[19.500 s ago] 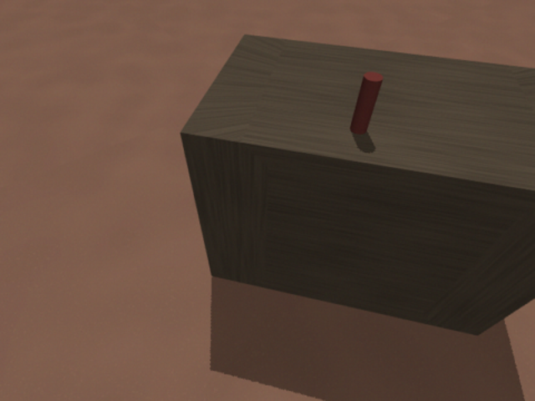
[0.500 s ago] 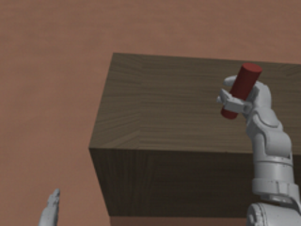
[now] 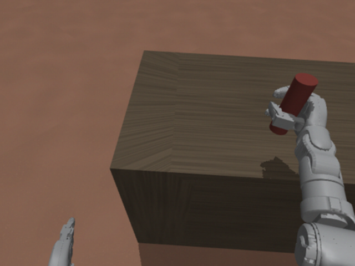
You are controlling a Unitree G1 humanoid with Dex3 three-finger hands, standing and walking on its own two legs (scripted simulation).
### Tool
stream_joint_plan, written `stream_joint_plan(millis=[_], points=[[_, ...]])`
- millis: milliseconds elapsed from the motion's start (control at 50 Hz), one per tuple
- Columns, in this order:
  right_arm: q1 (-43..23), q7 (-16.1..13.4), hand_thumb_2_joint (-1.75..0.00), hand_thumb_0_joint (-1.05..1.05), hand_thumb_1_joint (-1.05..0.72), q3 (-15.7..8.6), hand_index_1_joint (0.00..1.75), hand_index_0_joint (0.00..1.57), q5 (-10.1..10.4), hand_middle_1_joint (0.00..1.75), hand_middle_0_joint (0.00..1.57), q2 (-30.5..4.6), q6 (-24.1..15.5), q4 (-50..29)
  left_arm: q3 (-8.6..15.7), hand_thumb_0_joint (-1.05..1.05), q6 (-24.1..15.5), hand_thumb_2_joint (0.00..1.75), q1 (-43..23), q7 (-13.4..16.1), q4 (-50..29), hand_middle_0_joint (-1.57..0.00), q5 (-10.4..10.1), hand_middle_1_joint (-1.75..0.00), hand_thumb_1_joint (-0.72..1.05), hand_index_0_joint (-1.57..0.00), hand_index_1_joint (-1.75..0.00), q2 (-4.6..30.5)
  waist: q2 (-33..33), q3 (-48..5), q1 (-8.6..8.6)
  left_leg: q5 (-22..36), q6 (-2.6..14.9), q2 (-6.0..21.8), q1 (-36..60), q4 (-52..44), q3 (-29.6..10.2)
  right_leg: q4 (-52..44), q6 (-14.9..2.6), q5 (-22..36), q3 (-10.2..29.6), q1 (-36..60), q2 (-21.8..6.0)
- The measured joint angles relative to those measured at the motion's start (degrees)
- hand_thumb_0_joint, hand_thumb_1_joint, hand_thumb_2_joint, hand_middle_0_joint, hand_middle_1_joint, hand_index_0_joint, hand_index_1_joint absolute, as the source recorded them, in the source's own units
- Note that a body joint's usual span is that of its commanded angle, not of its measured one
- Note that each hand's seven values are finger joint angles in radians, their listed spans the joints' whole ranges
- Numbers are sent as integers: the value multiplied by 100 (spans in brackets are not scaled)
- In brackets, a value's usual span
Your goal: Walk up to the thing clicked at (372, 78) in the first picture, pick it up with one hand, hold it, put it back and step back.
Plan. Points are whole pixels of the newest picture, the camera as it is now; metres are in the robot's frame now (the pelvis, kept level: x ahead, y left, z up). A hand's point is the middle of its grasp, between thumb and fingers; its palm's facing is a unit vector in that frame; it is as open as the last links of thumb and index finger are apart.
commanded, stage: crouch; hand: right
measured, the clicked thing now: (290, 106) +0.43 -0.22 +0.16
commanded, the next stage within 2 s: lower in 0.20 s
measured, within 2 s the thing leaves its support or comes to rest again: rests again in 1.22 s
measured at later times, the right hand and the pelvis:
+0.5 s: hand (277, 115) +0.45 -0.22 +0.11, palm faces +0.22 +0.98 +0.00, open 5.3 cm; pelvis +0.01 +0.00 +0.00, yaw +0 degrees
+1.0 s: hand (270, 125) +0.46 -0.22 +0.06, palm faces +0.21 +0.98 +0.00, open 5.3 cm; pelvis +0.01 -0.01 -0.02, yaw +1 degrees
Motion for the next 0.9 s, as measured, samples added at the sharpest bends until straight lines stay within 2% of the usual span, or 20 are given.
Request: stream_joint_plan(millis=[80,320,540,900], points=[[-63,33,-113,-2,-16,-33,109,103,-12,113,96,-32,-210,258,-52,-1,75,7,2,-8,-72,-6,12,-5,-54,-6,-5,-15,24,-59,36,-5,-4,-13,-53,-10,-7,19,-1,-24,-7,-62,-12],[-146,137,-113,-2,-16,-134,109,103,-28,113,96,-156,-687,781,30,-1,319,7,-13,-24,-229,-6,0,-5,-54,-6,-5,3,35,-121,98,-33,-15,-22,-169,2,-10,79,-13,-81,-7,-198,-22],[-233,251,-113,-2,-16,-172,109,103,-33,113,96,-228,-1142,1357,-1,-1,477,8,-55,-49,-326,-6,1,-4,-55,-5,-5,13,111,-137,171,-56,-23,-29,-455,121,-19,244,-25,-135,-11,-500,-34],[-320,174,-113,-2,-16,-304,109,103,-146,113,96,-308,-1974,1943,-98,-1,444,9,23,-139,-698,-6,87,-4,-56,-5,-6,-50,172,-243,368,-232,-50,-68,-1105,612,-32,918,-54,-425,-3,-1221,-99]])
